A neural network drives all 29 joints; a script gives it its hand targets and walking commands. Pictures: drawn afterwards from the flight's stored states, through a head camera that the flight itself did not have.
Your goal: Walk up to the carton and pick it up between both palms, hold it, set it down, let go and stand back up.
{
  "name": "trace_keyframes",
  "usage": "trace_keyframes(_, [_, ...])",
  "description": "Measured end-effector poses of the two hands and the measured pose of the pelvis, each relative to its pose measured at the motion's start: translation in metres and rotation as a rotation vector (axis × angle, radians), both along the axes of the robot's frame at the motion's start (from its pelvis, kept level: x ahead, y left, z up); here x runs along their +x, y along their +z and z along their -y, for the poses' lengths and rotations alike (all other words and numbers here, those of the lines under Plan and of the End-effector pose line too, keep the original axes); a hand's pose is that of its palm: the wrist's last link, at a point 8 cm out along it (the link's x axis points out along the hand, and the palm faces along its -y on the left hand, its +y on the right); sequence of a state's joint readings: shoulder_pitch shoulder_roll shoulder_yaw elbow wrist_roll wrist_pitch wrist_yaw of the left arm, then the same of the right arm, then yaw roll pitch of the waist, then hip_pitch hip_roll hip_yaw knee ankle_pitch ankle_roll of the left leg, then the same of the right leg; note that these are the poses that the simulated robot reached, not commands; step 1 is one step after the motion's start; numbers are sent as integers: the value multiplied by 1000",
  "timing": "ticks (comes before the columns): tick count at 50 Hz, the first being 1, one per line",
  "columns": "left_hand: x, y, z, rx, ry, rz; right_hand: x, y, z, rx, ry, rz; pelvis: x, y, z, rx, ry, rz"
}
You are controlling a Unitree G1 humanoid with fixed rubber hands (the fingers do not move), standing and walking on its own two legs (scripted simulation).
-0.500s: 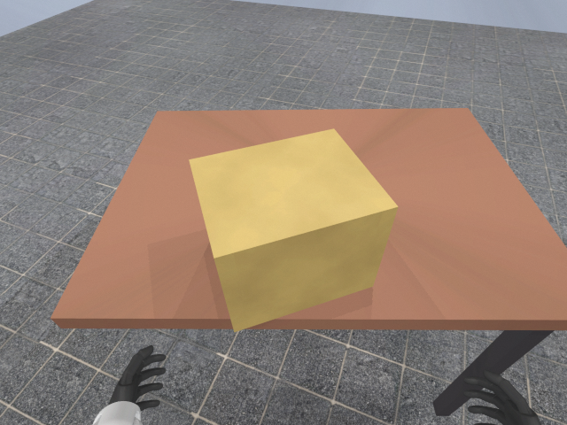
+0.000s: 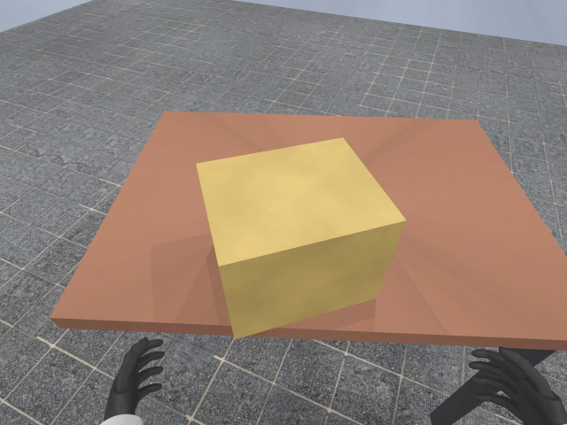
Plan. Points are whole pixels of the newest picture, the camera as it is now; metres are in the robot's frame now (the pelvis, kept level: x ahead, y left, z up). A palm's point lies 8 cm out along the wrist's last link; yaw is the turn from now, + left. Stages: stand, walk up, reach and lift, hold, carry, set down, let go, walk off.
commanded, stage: reach and lift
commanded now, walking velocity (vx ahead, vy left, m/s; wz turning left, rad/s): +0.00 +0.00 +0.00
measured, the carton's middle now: (291, 234) +0.41 +0.04 +0.03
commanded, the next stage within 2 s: none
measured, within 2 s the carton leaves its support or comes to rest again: neither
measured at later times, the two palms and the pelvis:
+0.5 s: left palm (143, 387) +0.16 +0.20 +0.04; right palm (552, 394) +0.18 -0.28 +0.04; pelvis -0.01 -0.01 +0.00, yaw +0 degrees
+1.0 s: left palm (147, 322) +0.22 +0.20 +0.08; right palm (528, 318) +0.26 -0.27 +0.07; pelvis +0.00 -0.01 +0.00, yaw -2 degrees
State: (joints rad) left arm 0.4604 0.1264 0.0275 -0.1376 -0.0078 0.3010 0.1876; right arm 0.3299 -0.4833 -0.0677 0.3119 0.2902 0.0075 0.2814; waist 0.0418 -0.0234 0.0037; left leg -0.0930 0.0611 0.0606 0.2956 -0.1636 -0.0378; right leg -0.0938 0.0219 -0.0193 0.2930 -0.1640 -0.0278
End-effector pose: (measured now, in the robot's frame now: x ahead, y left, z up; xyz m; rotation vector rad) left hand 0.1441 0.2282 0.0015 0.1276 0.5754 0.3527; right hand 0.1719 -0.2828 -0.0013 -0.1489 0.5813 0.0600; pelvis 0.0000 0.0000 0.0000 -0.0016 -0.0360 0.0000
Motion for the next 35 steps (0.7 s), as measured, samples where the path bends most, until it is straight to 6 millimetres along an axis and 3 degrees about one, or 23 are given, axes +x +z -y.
trace_keyframes(11, [-2,11,11,-14,37,87,1,11,10,8,16,63,2,0,11,1,11,-9])
trace_keyframes(25, [12,43,31,-49,39,286,12,37,-2,75,68,209,-10,-2,14,4,0,-23])
trace_keyframes(35, [22,51,37,-79,40,308,39,52,-3,93,75,258,-17,-4,11,4,-15,-30])
